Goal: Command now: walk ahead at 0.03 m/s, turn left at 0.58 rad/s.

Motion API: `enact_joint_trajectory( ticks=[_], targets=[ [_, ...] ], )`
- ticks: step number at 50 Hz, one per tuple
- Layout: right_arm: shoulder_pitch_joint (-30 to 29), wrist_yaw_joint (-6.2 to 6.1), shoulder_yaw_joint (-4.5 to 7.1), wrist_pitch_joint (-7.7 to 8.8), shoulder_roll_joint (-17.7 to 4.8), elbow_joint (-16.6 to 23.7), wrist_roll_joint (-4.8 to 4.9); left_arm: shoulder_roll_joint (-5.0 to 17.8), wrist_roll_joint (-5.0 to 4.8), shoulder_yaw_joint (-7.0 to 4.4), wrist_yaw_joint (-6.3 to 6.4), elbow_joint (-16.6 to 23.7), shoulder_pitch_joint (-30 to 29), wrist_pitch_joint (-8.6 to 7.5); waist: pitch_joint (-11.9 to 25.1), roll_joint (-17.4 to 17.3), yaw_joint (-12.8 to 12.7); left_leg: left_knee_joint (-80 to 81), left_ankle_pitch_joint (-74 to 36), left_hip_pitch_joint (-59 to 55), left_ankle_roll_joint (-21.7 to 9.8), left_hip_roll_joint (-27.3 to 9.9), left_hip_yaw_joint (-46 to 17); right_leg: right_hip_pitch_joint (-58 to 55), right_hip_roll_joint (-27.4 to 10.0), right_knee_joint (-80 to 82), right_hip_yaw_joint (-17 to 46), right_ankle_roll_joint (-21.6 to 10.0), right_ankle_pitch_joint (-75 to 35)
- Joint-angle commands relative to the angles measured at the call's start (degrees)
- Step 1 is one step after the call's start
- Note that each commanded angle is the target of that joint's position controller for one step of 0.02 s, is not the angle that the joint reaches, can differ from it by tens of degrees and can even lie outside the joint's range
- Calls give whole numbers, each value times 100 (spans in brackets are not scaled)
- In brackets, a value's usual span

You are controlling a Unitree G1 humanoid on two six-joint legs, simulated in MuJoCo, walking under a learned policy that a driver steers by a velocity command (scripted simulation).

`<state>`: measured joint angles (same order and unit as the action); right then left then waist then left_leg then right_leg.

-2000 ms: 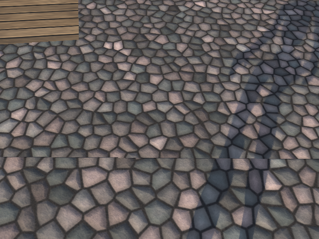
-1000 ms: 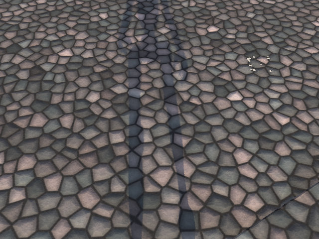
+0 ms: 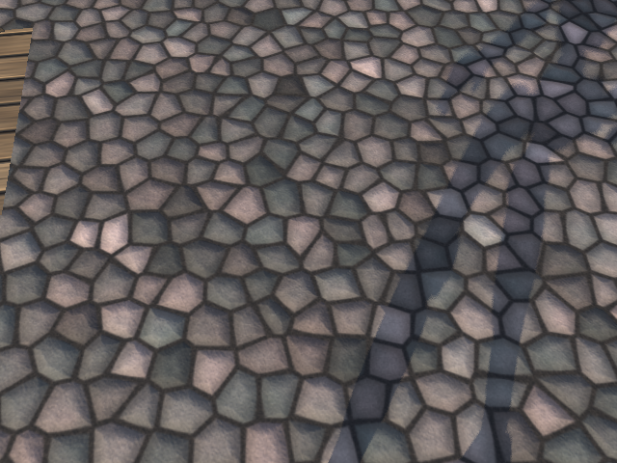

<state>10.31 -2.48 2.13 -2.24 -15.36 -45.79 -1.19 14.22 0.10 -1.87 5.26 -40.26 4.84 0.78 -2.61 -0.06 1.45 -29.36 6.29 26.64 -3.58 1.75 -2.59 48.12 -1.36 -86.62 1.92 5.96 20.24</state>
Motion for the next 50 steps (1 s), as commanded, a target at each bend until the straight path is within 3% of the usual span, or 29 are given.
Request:
enact_joint_trajectory(
  ticks=[1,2,5,7,8,9,10,11,12,13,14,16,18,20,22,24,25,26,27,28,29,30,31,32,36,42,50],
  targets=[
    [-368,-258,242,-80,-914,623,96,-43,86,48,-64,397,392,-9,1095,-489,-278,774,-856,-177,-996,-884,-962,-1399,202,2442,-11,96,-1278],
    [-375,-293,270,-138,-945,685,100,-66,54,56,-124,466,262,-19,1175,-723,-255,853,-406,-178,-1006,-939,-1145,-1704,250,2852,0,132,-1210],
    [-389,-231,367,-162,-976,818,87,348,-31,-118,-251,418,422,6,1064,-1149,-220,959,541,-154,-877,-1073,-1720,-2399,320,3940,47,94,-685],
    [-372,-187,344,-159,-786,859,151,438,-8,-234,-283,260,858,-2,937,-1185,-383,661,1110,-38,-604,-968,-1940,-3144,272,5063,-28,-118,-802],
    [-83,-168,295,-156,-530,801,156,449,20,-279,-303,173,1042,-4,855,-993,-376,231,1590,235,-385,-707,-1805,-3673,180,5597,-154,-233,-723],
    [296,-138,215,-148,-62,729,111,762,138,-366,-311,183,1314,-19,934,63,-316,-1466,2423,986,59,-5,-1103,-4344,-1028,6176,1126,-676,-637],
    [154,-127,229,28,20,1115,151,1292,273,-506,-362,261,1294,-13,723,1812,-155,-2775,3434,2413,349,878,-761,-4451,-2217,6847,3266,-1733,-1193],
    [-243,-128,382,175,-432,1121,115,1204,460,-489,-356,376,1205,-117,578,1542,-320,-3981,3145,2784,478,689,-1299,-4209,-2284,7255,3927,-2226,-461],
    [-235,-150,506,149,-755,982,131,952,415,-438,-342,448,781,-158,338,1094,-125,-4554,2586,2817,445,616,-1360,-3934,-1977,7116,3205,-2015,-147],
    [-103,-195,548,56,-819,797,87,725,267,-376,-325,534,327,-132,328,790,37,-4720,2089,2557,478,525,-1253,-3658,-1570,6975,2467,-1689,-67],
    [44,-204,560,-26,-830,694,51,533,120,-301,-303,563,18,-108,306,733,137,-4878,1624,2167,554,518,-1105,-3310,-1285,6919,1905,-1512,-276],
    [285,-113,507,-63,-577,631,70,347,89,-194,-277,479,-35,-103,463,643,248,-5185,901,1313,723,533,-717,-2796,-878,6936,1150,-1421,-587],
    [161,-72,417,-71,-357,700,114,177,85,-121,-260,342,204,-84,460,716,139,-4423,679,1158,837,362,-542,-2991,-758,6954,820,-1496,-583],
    [-107,-11,288,-61,-121,786,60,194,57,-130,-211,195,474,-52,540,867,-18,-2813,592,752,898,-31,-272,-3307,-699,6942,679,-1483,-376],
    [-292,94,183,-27,99,800,87,406,75,-197,-193,57,754,-49,590,1148,-204,-1723,1026,-283,874,-199,52,-3010,-802,7013,698,-1541,87],
    [-176,152,229,25,-65,688,151,486,97,-206,-230,-14,954,-67,339,1173,-268,-980,1481,-883,710,-118,244,-2753,-973,7004,955,-1636,728],
    [-21,163,247,67,-75,573,167,429,76,-180,-244,-15,914,-72,178,1012,-190,-246,1174,-1153,566,-108,276,-2661,-967,6907,1025,-1597,872],
    [78,161,251,97,-66,467,134,337,58,-149,-259,-97,1084,-92,62,799,-162,456,829,-1426,445,-99,250,-2617,-898,6800,1051,-1458,714],
    [257,140,263,123,-181,418,56,287,66,-126,-292,-175,1252,-148,162,648,-147,698,331,-1910,339,-357,-130,-2497,-837,6611,1054,-1206,221],
    [489,100,315,145,-508,378,-6,155,148,-88,-356,-166,1345,-235,448,26,-276,468,-1114,-2474,193,-969,-700,-2295,-550,5966,699,-929,-291],
    [300,152,333,152,-398,133,18,60,93,-102,-381,-139,1530,-290,516,-984,-612,349,80,-1568,-127,-883,-768,-2839,-180,6145,107,-701,-516],
    [76,192,264,190,-47,291,60,422,126,-179,-362,-201,1112,-289,319,-604,-297,535,547,-1174,-108,-685,-694,-3189,-141,5900,49,-548,-673],
    [110,194,220,229,61,170,28,362,112,-204,-359,-200,980,-263,389,-541,-296,594,772,-1067,2,-661,-627,-3369,-141,5863,19,-568,-767],
    [105,187,240,251,-45,132,43,258,94,-194,-335,-265,965,-225,317,-503,-305,592,766,-1006,96,-556,-533,-3449,-139,5820,7,-618,-816],
    [242,125,232,289,32,-114,86,101,59,-207,-331,-462,1079,-173,207,-300,-280,505,503,-1088,191,-488,-429,-3490,-157,5885,5,-676,-1013],
    [277,84,239,292,66,-430,111,90,32,-256,-309,-791,1066,-155,215,-41,-233,396,-3,-1279,182,-439,-343,-3635,-159,5888,-27,-614,-1338],
    [280,62,241,280,95,-836,126,152,-7,-289,-261,-1203,1043,-118,148,26,-223,383,-280,-1400,194,-378,-234,-3762,-155,5901,-62,-587,-1538]
  ],
)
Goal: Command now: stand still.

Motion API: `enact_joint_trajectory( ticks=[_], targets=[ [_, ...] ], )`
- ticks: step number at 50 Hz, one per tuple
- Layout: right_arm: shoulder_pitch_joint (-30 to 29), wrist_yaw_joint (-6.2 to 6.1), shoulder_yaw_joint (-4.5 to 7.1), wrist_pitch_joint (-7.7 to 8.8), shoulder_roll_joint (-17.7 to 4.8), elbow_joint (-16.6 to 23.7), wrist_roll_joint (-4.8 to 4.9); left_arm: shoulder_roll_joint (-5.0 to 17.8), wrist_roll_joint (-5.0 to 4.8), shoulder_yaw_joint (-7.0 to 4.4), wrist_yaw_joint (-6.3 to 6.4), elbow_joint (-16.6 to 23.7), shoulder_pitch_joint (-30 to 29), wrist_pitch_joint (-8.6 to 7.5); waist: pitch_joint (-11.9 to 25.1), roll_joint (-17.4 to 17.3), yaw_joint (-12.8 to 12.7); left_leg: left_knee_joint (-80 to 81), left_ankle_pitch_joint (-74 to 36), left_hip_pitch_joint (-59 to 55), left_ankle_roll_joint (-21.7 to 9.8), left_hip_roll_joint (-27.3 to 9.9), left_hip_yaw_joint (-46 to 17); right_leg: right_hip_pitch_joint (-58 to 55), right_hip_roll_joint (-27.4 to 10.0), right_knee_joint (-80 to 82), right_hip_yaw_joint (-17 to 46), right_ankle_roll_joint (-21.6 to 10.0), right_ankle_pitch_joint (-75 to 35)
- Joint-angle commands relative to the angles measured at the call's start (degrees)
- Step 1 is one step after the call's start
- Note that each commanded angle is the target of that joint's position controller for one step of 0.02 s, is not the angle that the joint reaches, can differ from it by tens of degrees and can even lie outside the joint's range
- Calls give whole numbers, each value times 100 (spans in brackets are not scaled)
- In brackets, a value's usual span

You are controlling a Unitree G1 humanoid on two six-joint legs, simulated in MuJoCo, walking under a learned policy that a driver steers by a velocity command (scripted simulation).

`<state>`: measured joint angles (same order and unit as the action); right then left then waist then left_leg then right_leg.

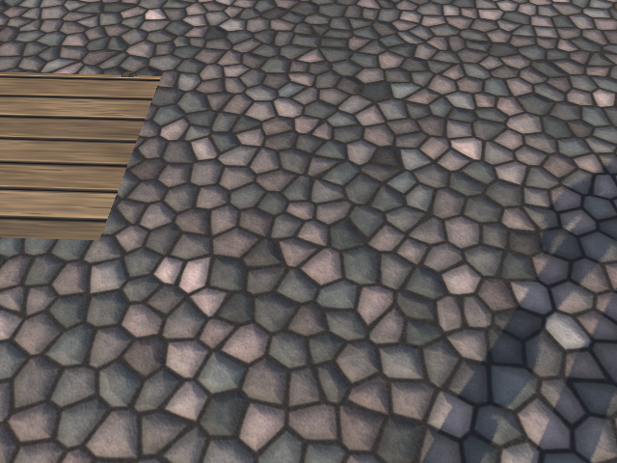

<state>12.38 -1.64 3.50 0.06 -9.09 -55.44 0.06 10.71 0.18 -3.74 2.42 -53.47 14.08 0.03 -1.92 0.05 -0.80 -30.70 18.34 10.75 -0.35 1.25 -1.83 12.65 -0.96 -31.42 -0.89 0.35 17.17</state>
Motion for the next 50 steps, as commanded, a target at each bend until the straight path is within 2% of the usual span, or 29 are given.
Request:
enact_joint_trajectory(
  ticks=[1,20,41,42,44,45,46,47,48,49,50],
  targets=[
    [80,-26,104,47,-529,84,1,500,-16,-102,25,72,117,-42,82,4,6,517,-1503,171,-128,-322,-298,-226,-195,384,215,-27,-1242],
    [219,-75,56,6,-492,-485,10,400,-34,-43,28,-620,136,-18,-100,-23,34,615,-1252,143,-57,-247,-156,-227,-145,521,154,-44,-1081],
    [534,-88,-31,3,-399,-710,11,280,-36,50,-1,-934,336,-29,-198,-3,41,624,-1014,234,-1,-218,-69,-130,-105,582,159,-97,-941],
    [632,-92,-39,-5,-356,-760,11,243,-37,56,3,-988,428,-20,-85,3,40,600,-495,201,-16,-144,13,-172,-39,579,99,-119,-396],
    [646,-122,12,-22,-453,-720,94,404,-138,-13,41,-956,456,-5,-259,72,32,304,1328,538,-167,78,205,102,49,530,124,-325,1672],
    [607,-135,18,6,-458,-645,110,474,-171,-36,57,-913,499,-32,-502,158,3,173,1957,867,-243,87,195,329,-88,661,373,-475,2519],
    [535,-131,-3,79,-365,-550,133,537,-209,-53,59,-899,643,-94,-717,315,-63,-55,2137,1229,-297,52,185,389,-343,872,795,-675,3045],
    [404,-105,-37,199,-223,-451,158,609,-236,-80,43,-935,883,-173,-833,577,-165,-467,1847,1596,-297,45,255,240,-728,1147,1416,-924,3357],
    [242,-63,-62,320,-94,-352,180,759,-235,-128,20,-984,1140,-247,-852,916,-245,-1027,1280,1911,-266,73,455,8,-1251,1569,2262,-1239,3578],
    [25,-26,-55,402,-115,-245,201,889,-211,-166,6,-986,1250,-305,-939,1023,-295,-1419,964,2029,-325,-46,379,117,-1701,1929,3043,-1538,3597],
    [-72,10,-33,463,-188,-174,214,921,-159,-169,0,-894,1075,-356,-979,947,-231,-1592,961,2015,-421,-170,245,312,-1871,2045,3292,-1632,3380]
  ],
)
Over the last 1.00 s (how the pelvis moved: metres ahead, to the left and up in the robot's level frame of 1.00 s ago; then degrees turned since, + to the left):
0.06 -0.04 0.00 10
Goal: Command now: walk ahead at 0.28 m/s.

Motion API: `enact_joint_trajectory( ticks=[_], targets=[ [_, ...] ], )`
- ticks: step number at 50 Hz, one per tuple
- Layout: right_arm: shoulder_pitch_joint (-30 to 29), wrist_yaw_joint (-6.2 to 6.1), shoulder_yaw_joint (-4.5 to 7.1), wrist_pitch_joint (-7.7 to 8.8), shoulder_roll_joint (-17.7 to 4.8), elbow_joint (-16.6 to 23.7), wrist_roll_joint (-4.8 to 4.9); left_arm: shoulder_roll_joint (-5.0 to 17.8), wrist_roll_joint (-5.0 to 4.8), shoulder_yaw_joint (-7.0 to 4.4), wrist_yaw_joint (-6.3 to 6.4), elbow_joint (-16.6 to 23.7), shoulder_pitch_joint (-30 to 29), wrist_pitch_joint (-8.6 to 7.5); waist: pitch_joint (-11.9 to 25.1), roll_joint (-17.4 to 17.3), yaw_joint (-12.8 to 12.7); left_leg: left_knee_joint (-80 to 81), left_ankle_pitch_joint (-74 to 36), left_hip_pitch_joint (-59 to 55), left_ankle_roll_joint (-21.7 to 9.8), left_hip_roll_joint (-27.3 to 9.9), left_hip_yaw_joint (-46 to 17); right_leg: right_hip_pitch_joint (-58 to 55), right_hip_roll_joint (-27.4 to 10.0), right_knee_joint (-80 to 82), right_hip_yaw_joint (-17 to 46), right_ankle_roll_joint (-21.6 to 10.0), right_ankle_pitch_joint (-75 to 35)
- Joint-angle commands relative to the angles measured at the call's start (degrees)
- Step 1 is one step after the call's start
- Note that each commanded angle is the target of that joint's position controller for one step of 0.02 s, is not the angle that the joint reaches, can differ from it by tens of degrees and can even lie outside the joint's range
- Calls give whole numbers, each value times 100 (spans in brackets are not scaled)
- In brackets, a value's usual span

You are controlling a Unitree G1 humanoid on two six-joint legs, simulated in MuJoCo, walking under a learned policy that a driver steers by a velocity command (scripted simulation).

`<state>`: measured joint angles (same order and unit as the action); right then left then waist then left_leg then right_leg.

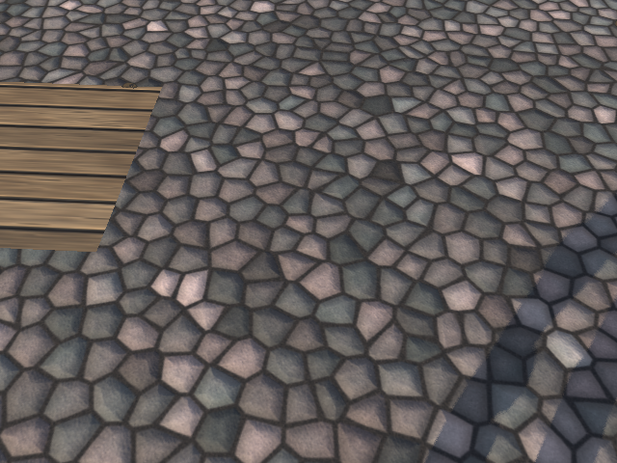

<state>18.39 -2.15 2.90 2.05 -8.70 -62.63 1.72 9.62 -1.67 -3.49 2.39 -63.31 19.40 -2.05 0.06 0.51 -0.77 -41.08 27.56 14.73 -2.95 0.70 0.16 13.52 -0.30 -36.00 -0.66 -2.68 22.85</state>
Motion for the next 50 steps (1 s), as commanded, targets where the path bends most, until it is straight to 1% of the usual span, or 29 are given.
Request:
enact_joint_trajectory(
  ticks=[1,3,4,5,6,7,8,9,10,12,14,17,22,24,25,26,27,28,29,30,31,32,33,34,36,39,44,47,50],
  targets=[
    [-569,91,31,302,-208,542,47,1034,45,-183,-17,220,269,-178,-1103,850,-91,-345,227,1363,-251,-153,42,399,-1882,2477,3087,-1257,2578],
    [317,101,83,345,-182,226,65,987,-64,-167,-52,442,-458,-146,-889,814,467,1058,-343,-525,-363,16,317,1406,-1254,2051,1884,-742,1905],
    [919,88,164,327,-302,-47,20,902,-73,-151,-54,538,-687,-146,-708,518,679,1153,-847,-1459,-249,111,274,1935,-802,1400,1212,-444,1295],
    [1759,61,294,338,-676,-233,-7,567,-73,-52,-83,673,-943,-193,-468,-567,989,1843,-211,-2271,-485,-764,-1137,2737,-259,-355,382,-68,465],
    [2426,121,453,388,-1402,-291,-52,339,-120,0,-82,919,-1025,-331,-286,-2033,1089,2974,261,-2757,-1233,-2186,-3712,3708,277,-2216,-93,110,603],
    [2130,122,309,470,-1018,-214,-188,558,-161,-52,-94,921,-1156,-420,-524,-1258,892,3012,208,-2478,-1440,-2488,-4192,4180,93,-3322,645,-15,841],
    [1727,121,212,521,-720,-99,-162,505,-220,-48,-125,817,-873,-453,-752,-776,596,2833,-236,-2462,-1233,-2338,-3482,4528,-30,-3805,1013,-178,305],
    [1351,161,153,539,-609,11,-118,470,-172,-45,-139,710,-685,-459,-705,-472,402,2754,-841,-2331,-943,-2073,-2637,4487,-180,-3814,1049,-285,-277],
    [1088,205,105,521,-543,60,-108,529,-115,-90,-141,681,-695,-450,-684,-367,281,2726,-1687,-2159,-667,-1840,-1911,4330,-279,-3548,1063,-339,-746],
    [998,211,8,441,-317,77,-197,498,-69,-126,-221,687,-695,-334,-446,-632,198,2741,-2920,-1757,-317,-1385,-760,3669,-335,-3154,820,-269,-1351],
    [1147,139,-6,413,-423,38,-245,346,-35,-67,-292,839,-956,-218,-488,-546,200,2877,-3488,-1442,-329,-1288,-274,3513,-282,-2877,630,-120,-1752],
    [989,10,5,409,-732,154,-288,203,5,68,-343,1344,-1869,-197,-776,-349,262,3134,-3782,-924,-241,-1204,265,3190,-203,-1492,323,-32,-2394],
    [1210,-68,47,353,-998,167,-161,280,0,162,-535,1879,-2722,-183,-842,-446,359,2940,-4734,-1493,-185,-1462,785,2774,-105,-432,-348,-265,-2248],
    [1099,-93,84,313,-1180,253,-139,454,21,90,-603,1990,-2603,-199,-516,-659,96,2213,-6752,-1813,-127,-1558,991,2113,202,-304,-684,-489,-1770],
    [1016,-116,112,276,-1293,313,-144,622,17,7,-628,1950,-2200,-197,-203,-843,-175,1525,-7697,-1897,-108,-1599,1067,1534,400,-342,-811,-608,-1509],
    [870,-108,141,249,-1419,393,-158,916,0,-134,-639,1793,-1395,-181,242,-987,-596,517,-8084,-1700,-95,-1616,1060,472,551,-168,-764,-779,-1504],
    [602,-65,140,282,-1467,541,-146,1308,-13,-336,-576,1556,-398,-130,708,-878,-1131,-866,-7394,-835,62,-1405,1092,-1117,518,299,-385,-1017,-1808],
    [696,28,10,390,-957,735,-352,1781,-30,-436,-434,1367,202,-59,1279,541,-941,-3140,-2300,1019,267,-686,1027,-2807,-753,305,1767,-1455,-1836],
    [1135,188,-151,661,-505,999,-138,1991,121,-416,-448,1534,252,-113,2382,1230,-496,-4683,605,2694,312,275,-310,-4157,-2076,1576,5254,-2602,-469],
    [283,240,21,850,-1041,1163,54,1548,172,-339,-416,1473,242,-144,1751,548,-787,-4718,144,3373,113,-42,-877,-3775,-1769,2051,4798,-2180,-131],
    [-143,211,52,879,-1155,1383,108,1257,103,-263,-417,1541,-280,-218,827,287,-539,-4240,-416,3539,24,-284,-696,-2772,-1541,2142,3804,-1893,-520],
    [-178,126,103,832,-1190,1355,-2,1128,67,-209,-464,1731,-916,-288,408,-431,-122,-3744,-820,3000,64,-548,-645,-1583,-1252,2232,3122,-1668,-1172],
    [-29,59,181,728,-1233,1333,-106,1016,87,-169,-479,1871,-1308,-319,274,-490,160,-3303,-1001,2465,139,-729,-645,-759,-1002,2274,2580,-1532,-1703],
    [144,55,201,607,-1206,1345,-123,932,124,-128,-474,1913,-1424,-322,249,-312,341,-3093,-1082,2036,197,-874,-637,-237,-879,2344,2229,-1479,-1978],
    [82,36,203,455,-1039,1465,-195,915,100,-91,-420,1819,-1213,-354,170,-12,398,-2614,-1284,1770,350,-933,-443,376,-725,2452,1709,-1488,-2566],
    [-700,-13,185,396,-1004,1799,-282,1105,114,-109,-291,1617,-643,-375,-16,185,143,-1466,-2285,2095,509,-888,-269,450,-556,2543,1304,-1346,-2961],
    [-1686,130,71,460,-859,2042,-168,1231,60,-101,-221,1452,-109,-338,-90,333,-338,556,-3762,2003,373,-590,-115,-198,-526,2473,1097,-958,-2290],
    [-2158,267,18,508,-923,2238,-88,1259,90,-81,-218,1305,200,-340,-284,301,-561,889,-3545,2477,210,-562,-117,-1031,-918,2355,1247,-980,-2294],
    [-2380,428,-22,566,-973,2477,-50,1308,138,-91,-195,1176,407,-261,-289,296,-547,1013,-2717,2913,-77,-441,-70,-1998,-1286,1988,1197,-909,-3210]
  ],
)
Over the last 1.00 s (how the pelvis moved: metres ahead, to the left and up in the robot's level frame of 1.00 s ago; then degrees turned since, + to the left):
0.02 0.00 -0.01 0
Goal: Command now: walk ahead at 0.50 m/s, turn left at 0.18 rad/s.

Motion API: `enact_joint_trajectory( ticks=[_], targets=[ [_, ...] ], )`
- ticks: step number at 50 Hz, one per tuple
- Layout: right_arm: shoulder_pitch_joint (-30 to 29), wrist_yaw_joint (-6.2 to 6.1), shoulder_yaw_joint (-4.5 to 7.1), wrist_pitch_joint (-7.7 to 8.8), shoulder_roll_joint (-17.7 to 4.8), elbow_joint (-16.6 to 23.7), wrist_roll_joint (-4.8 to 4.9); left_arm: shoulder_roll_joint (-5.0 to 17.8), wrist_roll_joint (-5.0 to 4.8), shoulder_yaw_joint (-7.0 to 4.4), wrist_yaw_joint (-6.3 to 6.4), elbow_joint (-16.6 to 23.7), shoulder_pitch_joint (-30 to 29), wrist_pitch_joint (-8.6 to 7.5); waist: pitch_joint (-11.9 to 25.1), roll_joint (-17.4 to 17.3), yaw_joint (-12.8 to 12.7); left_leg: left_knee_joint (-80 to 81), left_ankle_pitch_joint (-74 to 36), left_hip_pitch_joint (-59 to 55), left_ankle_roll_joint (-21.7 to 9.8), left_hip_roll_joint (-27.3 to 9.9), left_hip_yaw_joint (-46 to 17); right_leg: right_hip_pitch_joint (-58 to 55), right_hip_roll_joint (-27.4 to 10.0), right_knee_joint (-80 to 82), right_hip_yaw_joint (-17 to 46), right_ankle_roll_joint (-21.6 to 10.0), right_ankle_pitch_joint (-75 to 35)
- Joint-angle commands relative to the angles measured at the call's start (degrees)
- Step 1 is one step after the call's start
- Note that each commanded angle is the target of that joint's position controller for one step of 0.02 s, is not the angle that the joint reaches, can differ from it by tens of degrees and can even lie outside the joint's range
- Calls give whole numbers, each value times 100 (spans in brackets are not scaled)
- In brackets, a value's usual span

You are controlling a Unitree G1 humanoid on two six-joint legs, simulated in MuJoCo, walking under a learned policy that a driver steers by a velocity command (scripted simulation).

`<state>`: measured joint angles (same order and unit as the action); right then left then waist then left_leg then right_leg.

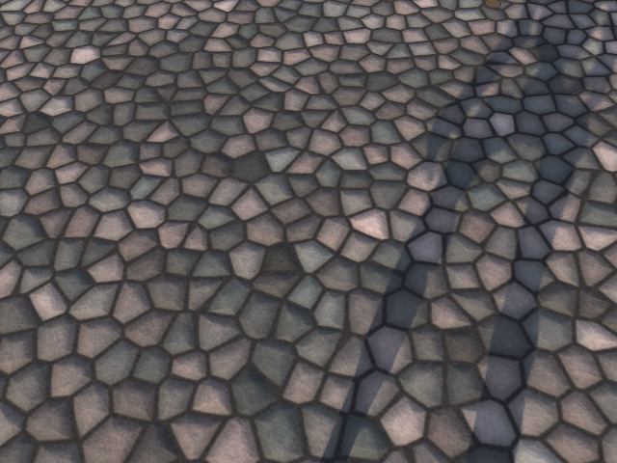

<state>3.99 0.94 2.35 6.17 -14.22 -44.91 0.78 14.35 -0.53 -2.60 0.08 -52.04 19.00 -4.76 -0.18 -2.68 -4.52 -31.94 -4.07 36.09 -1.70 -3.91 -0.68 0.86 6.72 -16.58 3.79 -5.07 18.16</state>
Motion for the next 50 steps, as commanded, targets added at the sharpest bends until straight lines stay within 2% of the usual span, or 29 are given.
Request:
enact_joint_trajectory(
  ticks=[1,3,4,5,6,7,8,9,10,11,14,16,20,23,26,28,29,30,31,32,33,34,35,37,39,42,45,48,50],
  targets=[
    [-847,164,37,160,-460,731,52,866,28,-184,47,56,386,37,-194,665,-74,147,703,609,-310,100,65,-867,-2016,-122,646,-596,-3280],
    [-106,189,137,136,-693,591,49,1017,49,-203,56,153,91,80,359,821,394,213,985,-748,-543,520,378,-753,-1858,-898,273,-429,-5384],
    [773,180,259,115,-906,350,41,1012,69,-179,64,219,-56,110,855,717,862,360,659,-1981,-730,643,393,-424,-1610,-1882,1,-285,-5952],
    [1803,136,364,75,-1286,172,-16,936,151,-116,86,383,-102,82,1531,206,1239,310,286,-3728,-1126,-231,-823,783,-1346,-3508,-224,-91,-4567],
    [2140,150,464,47,-1705,105,-44,270,193,81,-20,428,614,-78,2130,-1353,866,733,1041,-5822,-2184,-1498,-3654,3268,-210,-5663,-331,386,-100],
    [2187,122,342,-9,-1138,63,34,723,76,21,-92,409,376,-255,2142,-1013,1064,1330,1857,-6108,-2131,-1557,-4438,4175,-339,-6253,377,322,1102],
    [1740,73,284,-43,-955,198,15,998,-82,-44,-138,657,-246,-375,1170,-611,1052,1434,1812,-5392,-1804,-1354,-3642,4636,-655,-6214,417,261,679],
    [1357,63,256,-64,-882,338,-35,935,-61,-20,-120,757,-602,-423,725,105,900,1531,1222,-4527,-1639,-1106,-2984,4456,-877,-5840,318,246,287],
    [1123,77,225,-71,-801,433,-53,894,37,-52,-84,792,-724,-416,358,471,702,1652,515,-3799,-1571,-897,-2582,4233,-1005,-5357,227,309,90],
    [1019,75,195,-69,-751,506,-87,889,111,-88,-53,838,-656,-360,334,438,510,1777,96,-3392,-1530,-729,-2321,3894,-1120,-5056,225,367,-33],
    [1038,25,238,-80,-851,569,-12,684,172,-80,13,969,-543,-193,260,72,312,1949,-506,-2723,-1559,-488,-1873,3624,-1154,-4284,54,656,-222],
    [1204,-58,302,-106,-1025,561,15,601,175,-56,52,1165,-969,-144,142,3,407,2002,-538,-2392,-1471,-322,-1615,3612,-1065,-3496,-53,818,-819],
    [1624,-156,331,-202,-1066,486,66,434,123,-4,21,1458,-1840,-177,128,-191,731,1805,-25,-2088,-1059,9,-1442,2970,-711,-1874,-102,822,-2244],
    [1914,-166,301,-227,-976,380,77,514,67,-13,-54,1593,-2182,-232,112,-274,888,1622,311,-2527,-981,-200,-1702,2876,-671,-1403,-43,718,-2478],
    [2022,-195,290,-286,-946,313,39,672,73,-68,-132,1695,-2316,-318,34,-338,887,1248,210,-3217,-954,-503,-2091,2938,-676,-1060,-9,493,-1928],
    [1901,-195,299,-337,-984,328,20,800,76,-142,-121,1623,-1898,-365,156,-469,633,828,-669,-3409,-860,-469,-2110,2335,-571,-754,-190,251,-1565],
    [1800,-182,256,-336,-877,382,2,966,117,-229,-89,1490,-1303,-386,580,-437,345,179,-1295,-3274,-723,-207,-1908,1366,-702,-724,-125,25,-1741],
    [1636,-171,167,-313,-714,534,-79,1253,169,-317,-49,1377,-334,-388,1348,-64,-111,-1213,-692,-2501,-525,102,-1551,-156,-1485,-1016,625,-391,-2053],
    [2507,-147,51,-239,-373,495,49,1654,163,-466,-55,1127,457,-294,2150,1527,21,-3195,1852,-373,-60,930,-897,-2306,-2645,-912,2842,-1399,-1174],
    [2506,-142,67,-186,-648,451,82,1231,-22,-373,-106,1049,553,-253,1868,1675,-32,-3907,3755,557,-24,827,-1032,-2246,-2945,-276,3930,-1419,-7],
    [1884,-123,163,-178,-993,525,127,927,-63,-286,-94,1094,239,-227,935,1047,-85,-4228,3321,944,-27,547,-1048,-1456,-2754,-112,3352,-1159,531],
    [1435,-120,155,-177,-980,638,75,832,-7,-229,-88,1179,-138,-183,422,552,36,-4092,2842,875,-18,284,-774,-648,-2522,44,2700,-984,268],
    [1176,-108,162,-164,-908,718,-20,724,34,-180,-106,1183,-362,-162,38,416,168,-3738,2542,796,6,110,-625,3,-2288,249,2276,-943,-196],
    [1299,-89,154,-182,-725,708,-38,628,101,-131,-128,1180,-535,-175,-16,672,426,-3304,2239,309,50,-127,-507,658,-1951,518,1705,-869,-886],
    [1300,-88,104,-203,-554,729,-43,738,53,-160,-131,1105,-472,-203,33,775,478,-2911,2055,223,132,-201,-349,862,-1858,674,1277,-941,-1482],
    [777,-91,27,-165,-427,902,-97,961,6,-217,-91,982,-321,-179,-9,640,355,-1888,1251,223,229,-263,-218,914,-1767,783,759,-907,-2135],
    [205,-41,-19,-111,-338,1026,-59,1053,-57,-221,-71,840,-53,-113,-72,622,127,-791,348,-131,228,-111,-62,908,-1593,732,346,-710,-2200],
    [-284,34,-8,-78,-392,1197,15,1131,-95,-217,-79,671,314,-44,-155,659,-65,-241,131,-268,187,33,-3,595,-1747,586,396,-648,-2056],
    [-533,89,24,-34,-465,1347,28,1131,-116,-210,-69,588,472,27,-229,672,-68,64,465,-325,92,125,-41,327,-1893,353,631,-583,-2086]
  ],
)
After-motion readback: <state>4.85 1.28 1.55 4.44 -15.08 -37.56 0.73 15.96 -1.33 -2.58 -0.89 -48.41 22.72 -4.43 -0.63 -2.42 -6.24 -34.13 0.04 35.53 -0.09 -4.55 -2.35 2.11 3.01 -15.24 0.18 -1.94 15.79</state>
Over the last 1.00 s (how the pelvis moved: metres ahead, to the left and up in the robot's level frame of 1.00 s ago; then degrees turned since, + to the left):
0.48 -0.07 0.01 -20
